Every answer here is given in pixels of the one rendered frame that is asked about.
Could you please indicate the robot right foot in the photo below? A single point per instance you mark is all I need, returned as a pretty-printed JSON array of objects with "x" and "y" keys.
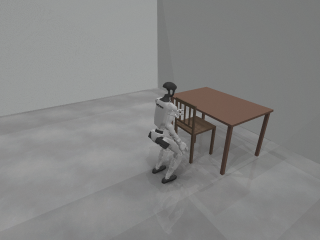
[{"x": 172, "y": 177}]

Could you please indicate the right robot upper arm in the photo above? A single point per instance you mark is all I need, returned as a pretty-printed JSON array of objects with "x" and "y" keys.
[{"x": 172, "y": 109}]

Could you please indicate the table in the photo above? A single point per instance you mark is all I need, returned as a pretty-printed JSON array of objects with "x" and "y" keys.
[{"x": 227, "y": 109}]

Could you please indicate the robot right hand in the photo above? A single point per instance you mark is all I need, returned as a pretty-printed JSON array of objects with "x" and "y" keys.
[{"x": 183, "y": 146}]

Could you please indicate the left robot shin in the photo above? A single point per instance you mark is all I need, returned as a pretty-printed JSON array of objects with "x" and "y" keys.
[{"x": 162, "y": 156}]

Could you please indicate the robot left hand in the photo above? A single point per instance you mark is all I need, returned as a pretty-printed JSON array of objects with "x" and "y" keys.
[{"x": 179, "y": 114}]

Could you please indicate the chair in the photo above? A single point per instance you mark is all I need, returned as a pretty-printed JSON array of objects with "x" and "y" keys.
[{"x": 193, "y": 125}]

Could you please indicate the robot right forearm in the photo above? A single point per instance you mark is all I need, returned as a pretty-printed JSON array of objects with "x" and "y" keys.
[{"x": 174, "y": 135}]

